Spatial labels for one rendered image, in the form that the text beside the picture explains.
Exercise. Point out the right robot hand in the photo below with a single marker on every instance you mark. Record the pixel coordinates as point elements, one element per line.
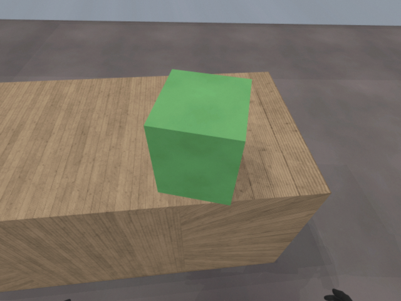
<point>338,296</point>

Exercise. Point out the carton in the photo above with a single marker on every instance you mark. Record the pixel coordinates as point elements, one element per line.
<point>196,133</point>

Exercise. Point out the pedestal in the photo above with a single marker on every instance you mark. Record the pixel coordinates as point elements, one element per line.
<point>79,201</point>

